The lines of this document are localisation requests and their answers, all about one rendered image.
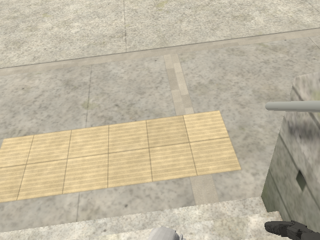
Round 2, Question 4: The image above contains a robot left thigh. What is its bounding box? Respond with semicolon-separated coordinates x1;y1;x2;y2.
147;226;186;240

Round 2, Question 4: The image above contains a right robot hand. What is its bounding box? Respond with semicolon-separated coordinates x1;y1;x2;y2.
264;220;320;240

